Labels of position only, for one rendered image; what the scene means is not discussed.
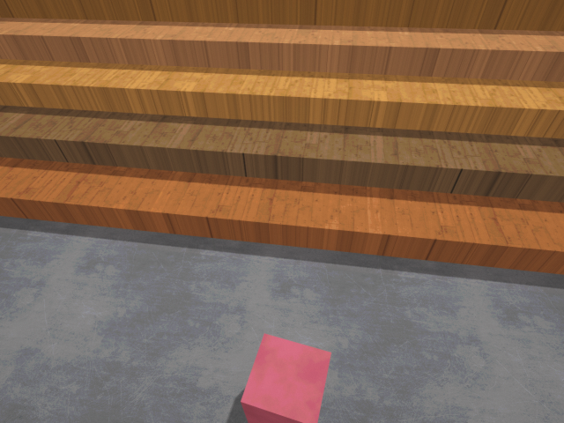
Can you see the carton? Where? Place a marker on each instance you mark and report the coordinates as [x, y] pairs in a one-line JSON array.
[[286, 383]]

